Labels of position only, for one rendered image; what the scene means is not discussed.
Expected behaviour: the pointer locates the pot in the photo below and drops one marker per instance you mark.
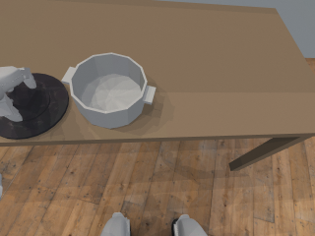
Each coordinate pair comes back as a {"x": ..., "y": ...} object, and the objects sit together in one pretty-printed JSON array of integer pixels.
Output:
[{"x": 109, "y": 89}]

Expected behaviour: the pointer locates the lid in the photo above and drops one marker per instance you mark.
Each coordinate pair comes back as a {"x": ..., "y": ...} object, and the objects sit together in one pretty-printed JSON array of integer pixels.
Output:
[{"x": 47, "y": 110}]

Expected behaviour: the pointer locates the knob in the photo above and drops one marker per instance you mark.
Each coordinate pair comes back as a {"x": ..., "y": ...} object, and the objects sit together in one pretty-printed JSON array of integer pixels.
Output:
[{"x": 23, "y": 97}]

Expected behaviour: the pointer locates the left robot shin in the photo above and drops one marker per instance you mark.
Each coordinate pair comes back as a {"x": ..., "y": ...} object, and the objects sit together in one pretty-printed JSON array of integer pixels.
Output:
[{"x": 117, "y": 214}]

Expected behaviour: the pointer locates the robot left hand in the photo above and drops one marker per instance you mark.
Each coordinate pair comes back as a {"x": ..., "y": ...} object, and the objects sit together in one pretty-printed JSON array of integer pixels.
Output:
[{"x": 11, "y": 77}]

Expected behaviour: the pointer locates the table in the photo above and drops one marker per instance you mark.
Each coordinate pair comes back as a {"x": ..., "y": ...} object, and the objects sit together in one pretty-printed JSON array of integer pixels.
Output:
[{"x": 221, "y": 72}]

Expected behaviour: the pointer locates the left robot thigh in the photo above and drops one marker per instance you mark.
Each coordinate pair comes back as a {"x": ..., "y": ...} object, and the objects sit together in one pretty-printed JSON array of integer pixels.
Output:
[{"x": 116, "y": 226}]

